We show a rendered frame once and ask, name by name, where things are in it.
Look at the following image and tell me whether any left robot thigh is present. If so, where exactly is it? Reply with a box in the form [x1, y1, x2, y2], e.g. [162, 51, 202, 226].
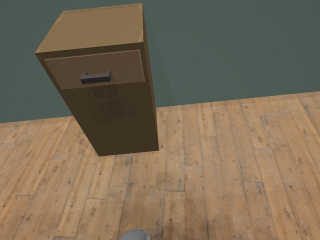
[119, 229, 151, 240]

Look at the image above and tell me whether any cabinet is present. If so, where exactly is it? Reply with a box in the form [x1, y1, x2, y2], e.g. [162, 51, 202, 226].
[34, 3, 159, 157]

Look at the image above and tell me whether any drawer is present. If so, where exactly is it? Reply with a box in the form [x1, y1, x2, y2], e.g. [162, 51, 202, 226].
[45, 49, 144, 89]

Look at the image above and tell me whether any handle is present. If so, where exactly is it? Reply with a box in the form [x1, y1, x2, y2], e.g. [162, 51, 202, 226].
[80, 69, 111, 84]

